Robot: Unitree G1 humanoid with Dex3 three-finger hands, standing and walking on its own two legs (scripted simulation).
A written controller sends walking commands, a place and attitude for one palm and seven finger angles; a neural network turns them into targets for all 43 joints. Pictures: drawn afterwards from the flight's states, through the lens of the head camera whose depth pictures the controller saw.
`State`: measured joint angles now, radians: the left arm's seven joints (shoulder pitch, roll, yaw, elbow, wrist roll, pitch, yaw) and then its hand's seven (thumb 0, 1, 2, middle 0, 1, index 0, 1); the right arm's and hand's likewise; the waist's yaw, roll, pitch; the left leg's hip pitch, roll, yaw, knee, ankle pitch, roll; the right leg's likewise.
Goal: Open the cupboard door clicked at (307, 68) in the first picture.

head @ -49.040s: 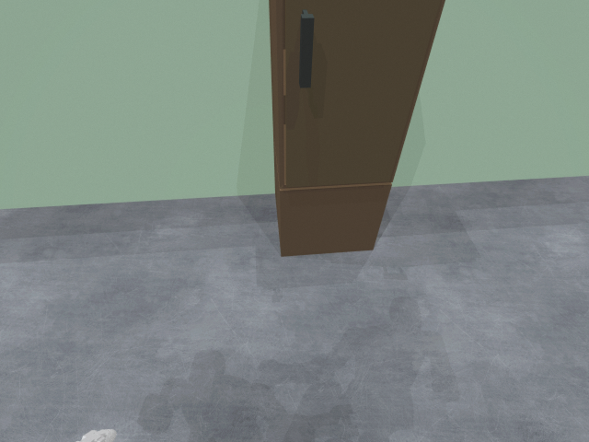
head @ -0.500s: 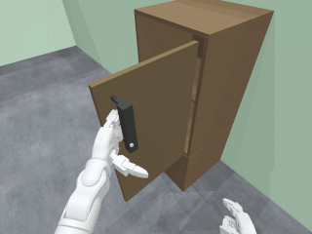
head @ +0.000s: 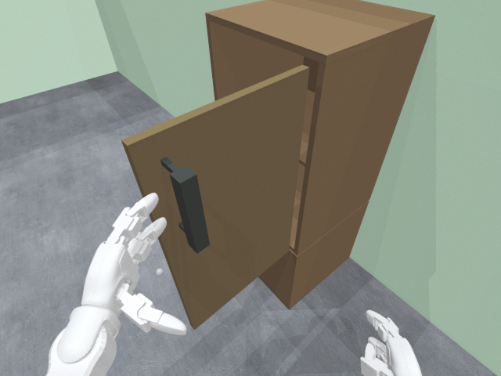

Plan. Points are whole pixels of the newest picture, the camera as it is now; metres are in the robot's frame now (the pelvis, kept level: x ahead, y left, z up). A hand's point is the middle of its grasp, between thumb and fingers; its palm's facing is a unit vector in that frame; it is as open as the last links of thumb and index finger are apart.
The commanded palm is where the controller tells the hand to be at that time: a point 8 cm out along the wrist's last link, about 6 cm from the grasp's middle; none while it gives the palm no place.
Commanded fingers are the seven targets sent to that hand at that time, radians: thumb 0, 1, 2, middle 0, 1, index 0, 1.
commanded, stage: slide the hand sideways off the handle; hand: left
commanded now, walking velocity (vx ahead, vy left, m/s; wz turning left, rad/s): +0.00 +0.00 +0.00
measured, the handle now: (184, 205) +0.34 +0.14 +0.13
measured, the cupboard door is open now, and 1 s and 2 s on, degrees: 93 93 93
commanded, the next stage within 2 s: draw the hand back to the body in 0.38 s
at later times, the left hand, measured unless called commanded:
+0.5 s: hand (130, 292) +0.19 +0.17 +0.12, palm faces +0.01 -1.00 -0.05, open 16.3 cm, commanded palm +0.17 +0.23 +0.13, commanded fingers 0.00 -0.50 0.30 -0.15 -0.30 -0.15 -0.30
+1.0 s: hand (94, 287) +0.19 +0.21 +0.14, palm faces +0.03 -1.00 -0.07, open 16.2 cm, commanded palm +0.16 +0.27 +0.15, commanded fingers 0.00 -0.25 0.41 -0.16 -0.30 -0.16 -0.30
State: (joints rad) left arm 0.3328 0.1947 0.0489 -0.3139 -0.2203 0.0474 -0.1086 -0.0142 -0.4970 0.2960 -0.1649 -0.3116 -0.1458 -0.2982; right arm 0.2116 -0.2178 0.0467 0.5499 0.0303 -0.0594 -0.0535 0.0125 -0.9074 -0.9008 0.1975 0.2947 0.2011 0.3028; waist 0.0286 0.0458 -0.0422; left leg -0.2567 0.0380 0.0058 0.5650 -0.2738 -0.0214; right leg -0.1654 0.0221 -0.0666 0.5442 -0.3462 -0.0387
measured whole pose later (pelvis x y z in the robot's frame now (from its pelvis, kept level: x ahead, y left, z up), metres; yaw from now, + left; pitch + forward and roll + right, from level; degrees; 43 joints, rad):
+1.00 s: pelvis +0.00 +0.01 +0.00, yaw +1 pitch -2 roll -1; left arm 0.40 0.29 0.25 -0.36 -0.34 0.05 -0.28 -0.01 -0.47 0.31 -0.15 -0.30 -0.15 -0.30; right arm 0.23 -0.24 0.06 0.58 0.06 -0.22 -0.09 0.01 -0.91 -0.90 0.20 0.29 0.20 0.30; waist 0.06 0.06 -0.05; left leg -0.29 0.02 -0.01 0.60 -0.28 -0.01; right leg -0.18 0.01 -0.08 0.55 -0.34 -0.02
